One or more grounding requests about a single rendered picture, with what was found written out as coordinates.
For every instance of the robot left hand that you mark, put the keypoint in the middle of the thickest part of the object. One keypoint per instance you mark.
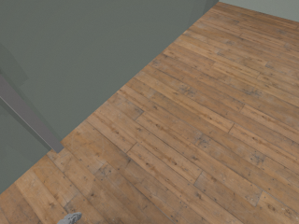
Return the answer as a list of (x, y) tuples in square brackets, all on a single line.
[(71, 218)]

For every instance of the panel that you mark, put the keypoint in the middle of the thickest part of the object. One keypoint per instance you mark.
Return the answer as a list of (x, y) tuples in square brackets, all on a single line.
[(13, 99)]

